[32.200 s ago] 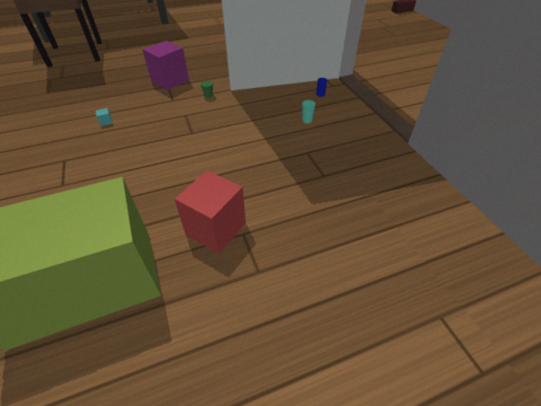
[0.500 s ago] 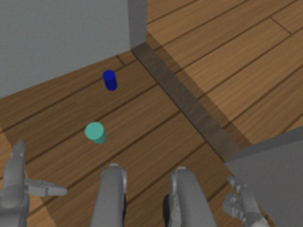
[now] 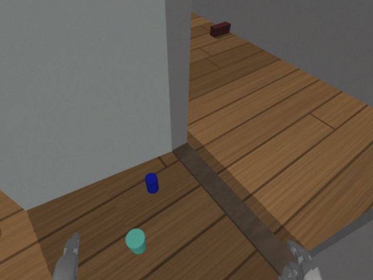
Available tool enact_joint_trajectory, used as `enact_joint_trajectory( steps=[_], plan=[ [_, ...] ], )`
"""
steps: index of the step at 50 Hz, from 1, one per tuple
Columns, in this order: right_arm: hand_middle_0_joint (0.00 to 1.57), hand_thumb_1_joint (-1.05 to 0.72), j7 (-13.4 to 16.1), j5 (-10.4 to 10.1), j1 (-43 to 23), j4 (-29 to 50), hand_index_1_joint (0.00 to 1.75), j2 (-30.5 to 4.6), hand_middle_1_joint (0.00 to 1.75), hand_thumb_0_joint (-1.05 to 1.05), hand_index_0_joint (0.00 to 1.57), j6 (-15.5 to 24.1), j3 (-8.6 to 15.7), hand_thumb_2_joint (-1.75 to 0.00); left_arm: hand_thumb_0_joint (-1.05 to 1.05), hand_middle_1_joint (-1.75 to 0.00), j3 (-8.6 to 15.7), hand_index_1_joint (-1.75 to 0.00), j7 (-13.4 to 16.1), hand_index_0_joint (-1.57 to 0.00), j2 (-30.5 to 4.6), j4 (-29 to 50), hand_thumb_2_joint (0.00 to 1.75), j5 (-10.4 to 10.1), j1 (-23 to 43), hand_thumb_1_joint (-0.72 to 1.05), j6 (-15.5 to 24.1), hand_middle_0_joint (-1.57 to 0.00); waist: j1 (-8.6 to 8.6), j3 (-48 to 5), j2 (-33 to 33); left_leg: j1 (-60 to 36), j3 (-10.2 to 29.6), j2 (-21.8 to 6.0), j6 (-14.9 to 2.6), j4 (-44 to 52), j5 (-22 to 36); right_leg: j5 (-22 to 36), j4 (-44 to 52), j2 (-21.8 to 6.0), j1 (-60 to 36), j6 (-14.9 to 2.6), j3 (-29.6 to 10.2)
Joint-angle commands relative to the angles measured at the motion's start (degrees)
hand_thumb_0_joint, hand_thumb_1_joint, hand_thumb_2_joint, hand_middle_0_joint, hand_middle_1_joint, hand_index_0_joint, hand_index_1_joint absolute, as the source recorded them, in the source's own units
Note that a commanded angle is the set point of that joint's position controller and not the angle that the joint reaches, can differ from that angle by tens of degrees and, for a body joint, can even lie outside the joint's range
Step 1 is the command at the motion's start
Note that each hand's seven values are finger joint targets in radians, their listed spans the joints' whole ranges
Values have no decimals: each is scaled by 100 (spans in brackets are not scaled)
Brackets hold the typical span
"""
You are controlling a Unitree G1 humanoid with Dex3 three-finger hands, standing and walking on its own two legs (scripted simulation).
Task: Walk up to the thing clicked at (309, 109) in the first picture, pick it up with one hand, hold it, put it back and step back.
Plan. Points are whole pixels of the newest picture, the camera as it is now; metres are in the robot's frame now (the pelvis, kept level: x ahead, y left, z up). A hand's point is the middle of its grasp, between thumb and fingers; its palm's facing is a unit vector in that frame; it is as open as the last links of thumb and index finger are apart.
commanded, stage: home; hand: left
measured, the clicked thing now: (137, 242) +0.42 +0.22 -0.64
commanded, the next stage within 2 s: stand in 1.78 s
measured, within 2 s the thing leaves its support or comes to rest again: neither
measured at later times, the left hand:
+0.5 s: hand out of the picture +0.16 +0.17 -0.04, palm faces +0.10 -0.95 -0.29, open 17.7 cm
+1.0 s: hand out of the picture +0.15 +0.16 -0.04, palm faces +0.10 -0.95 -0.28, open 17.6 cm
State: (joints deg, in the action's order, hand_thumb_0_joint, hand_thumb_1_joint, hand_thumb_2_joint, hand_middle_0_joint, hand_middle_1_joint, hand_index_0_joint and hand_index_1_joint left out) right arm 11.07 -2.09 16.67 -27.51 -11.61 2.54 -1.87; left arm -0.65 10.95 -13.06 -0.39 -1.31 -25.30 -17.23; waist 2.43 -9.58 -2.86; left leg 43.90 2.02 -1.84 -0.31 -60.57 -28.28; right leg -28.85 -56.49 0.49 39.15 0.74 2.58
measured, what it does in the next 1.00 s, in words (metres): stands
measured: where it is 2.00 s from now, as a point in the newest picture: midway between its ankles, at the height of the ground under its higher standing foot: outside the picture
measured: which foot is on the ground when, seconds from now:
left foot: down 0.00-1.00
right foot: down 0.00-1.00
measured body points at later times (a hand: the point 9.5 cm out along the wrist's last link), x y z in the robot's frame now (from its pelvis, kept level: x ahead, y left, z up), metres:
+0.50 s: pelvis +0.00 -0.01 +0.01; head +0.02 -0.01 +0.46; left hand +0.15 +0.22 -0.02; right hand +0.16 -0.25 -0.06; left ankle +0.02 +0.11 -0.67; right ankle -0.01 -0.13 -0.67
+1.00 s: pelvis -0.02 -0.02 +0.01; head +0.00 -0.02 +0.46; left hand +0.14 +0.21 -0.02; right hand +0.14 -0.26 -0.06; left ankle +0.02 +0.11 -0.67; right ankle -0.01 -0.13 -0.67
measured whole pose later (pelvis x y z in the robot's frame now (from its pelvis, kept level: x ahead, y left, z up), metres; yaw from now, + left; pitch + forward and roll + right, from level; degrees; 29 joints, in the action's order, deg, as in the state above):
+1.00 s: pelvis -0.02 -0.02 +0.01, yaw +0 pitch +7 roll -2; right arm 10.6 -0.8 16.5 -28.1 -12.3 6.7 -1.5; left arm -1.1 7.4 -11.8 -0.2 -0.7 -27.2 -14.1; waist 1.2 -6.0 -2.0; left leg 37.3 2.0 -2.0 0.9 -54.9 -24.4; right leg -26.1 -52.9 0.7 33.6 -0.4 2.6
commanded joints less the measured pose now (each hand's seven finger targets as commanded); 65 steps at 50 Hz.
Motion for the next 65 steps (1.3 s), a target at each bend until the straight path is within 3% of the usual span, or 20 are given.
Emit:
enact_joint_trajectory(
  steps=[1,6,7,9,12,17,23,24,27,29,32,37,42,43,48,50,52,56,59,65],
  plan=[
    [20,-90,74,77,-341,944,30,-695,30,0,20,388,291,-90,0,-5,214,-5,5,-5,-465,1186,4,66,-188,-58,228,-5,-43,-118,155,-1013,-8,71,-35,1278,1244,1190,1073,198,-341,-148,237],
    [20,-90,52,100,-313,999,30,-717,30,0,20,479,310,-90,0,-5,358,-5,-92,-4,-592,1486,3,91,-246,-59,322,-4,-95,-251,196,-1251,-35,56,-7,1317,1685,1527,1093,185,-608,-142,180],
    [20,-90,47,124,-272,967,30,-710,30,0,20,497,317,-90,0,-5,266,-5,-127,-4,-428,1218,3,111,-361,-59,322,-5,-32,-255,232,-1289,-63,60,-4,1286,1802,1648,1079,177,-640,-142,147],
    [20,-90,10,149,-332,947,30,-687,30,0,20,537,297,-90,0,-5,215,-5,-170,-5,-320,1045,4,123,-257,-58,371,-5,-20,-98,132,-1249,-21,45,14,1371,1606,1423,1066,179,-595,-161,154],
    [20,-90,19,156,-311,968,30,-735,30,0,20,567,324,-90,0,-4,369,-4,-178,-4,-590,1488,1,140,118,-61,488,-4,-71,-318,-120,-1394,-35,64,28,1447,1472,1297,1100,173,-609,-171,136],
    [20,-90,17,179,-257,879,30,-721,30,0,20,645,312,-90,0,-5,269,-5,-196,-4,-489,1452,2,134,99,-61,485,-4,-42,-531,-152,-1623,-53,66,46,1386,1867,1673,1090,163,-808,-168,104],
    [20,-90,-1,167,-372,886,30,-697,30,0,20,637,272,-90,0,-5,271,-5,-243,-4,-397,905,2,129,-231,-61,488,-4,-113,-99,80,-1320,-95,104,4,1456,1356,1249,1292,140,-678,-139,86],
    [20,-90,-3,160,-381,936,30,-755,30,0,20,646,317,-90,0,-4,344,-4,-232,-4,-555,1366,2,108,31,-61,530,-4,-125,-243,114,-1365,-119,114,-8,1416,1472,1383,1316,123,-767,-120,74],
    [20,-90,-13,165,-355,910,30,-727,30,0,20,657,300,-90,0,-4,390,-4,-248,-4,-504,1089,2,109,-190,-61,526,-4,-130,-223,152,-1325,-159,128,-12,1383,1480,1427,1313,117,-790,-111,36],
    [20,-90,-29,158,-384,907,30,-717,30,0,20,659,290,-90,0,-5,287,-5,-268,-4,-441,1067,2,101,-118,-61,542,-4,-108,-85,118,-1299,-150,123,-17,1435,1295,1242,1348,119,-691,-118,42],
    [20,-90,-23,148,-424,917,30,-737,30,0,20,676,306,-90,0,-5,354,-5,-272,-4,-506,1145,2,91,31,-61,568,-4,-115,-62,100,-1240,-183,138,-40,1436,1042,1043,1420,77,-638,-104,-12],
    [20,-90,3,159,-393,933,30,-730,30,0,20,715,313,-90,0,-5,348,-5,-272,-5,-508,1093,4,110,-93,-57,577,-5,-83,-223,276,-1282,-216,158,-70,1341,1071,1132,1472,62,-684,-67,-70],
    [20,-90,-14,156,-432,872,30,-711,30,0,20,749,293,-90,0,-5,298,-5,-294,-5,-456,1036,4,100,-14,-58,616,-5,-105,-6,224,-1173,-204,147,-63,1444,745,751,1469,71,-559,-87,-48],
    [20,-90,0,156,-377,901,30,-771,30,0,20,752,342,-90,0,-5,348,-5,-283,-5,-532,1230,4,109,47,-58,633,-5,-98,-254,110,-1325,-201,134,-55,1424,923,916,1435,76,-624,-101,-53],
    [20,-90,16,157,-410,886,30,-745,30,0,20,779,323,-90,0,-5,330,-5,-281,-5,-484,1031,4,112,-42,-58,623,-5,-92,-151,241,-1263,-203,140,-64,1388,1017,1034,1445,76,-655,-89,-42],
    [20,-90,4,152,-418,873,30,-721,30,0,20,779,300,-90,0,-5,380,-5,-278,-4,-561,1151,3,101,41,-59,643,-4,-120,-65,141,-1223,-215,152,-63,1405,922,936,1468,60,-619,-90,-66],
    [20,-90,-8,157,-430,837,30,-669,30,0,20,786,264,-90,0,-5,259,-5,-306,-5,-387,902,3,108,-61,-59,642,-5,-99,102,250,-1151,-204,138,-63,1474,691,693,1481,96,-479,-95,-22],
    [20,-90,1,146,-435,887,30,-736,30,0,20,804,312,-90,0,-5,366,-5,-286,-5,-515,1115,4,103,-11,-58,669,-5,-161,-7,179,-1217,-203,144,-53,1482,779,744,1467,78,-577,-112,-29],
    [20,-90,-11,156,-421,868,30,-724,30,0,20,810,301,-90,0,-5,245,-5,-298,-5,-429,1177,5,94,32,-57,677,-5,-97,-70,153,-1284,-181,132,-51,1462,911,904,1420,91,-607,-111,-13],
    [20,-90,-16,158,-424,837,30,-746,30,0,20,819,306,-90,0,-6,345,-6,-279,-5,-515,1175,5,102,103,-55,690,-5,-130,-53,29,-1261,-117,99,-33,1585,676,640,1371,127,-503,-151,40]
  ],
)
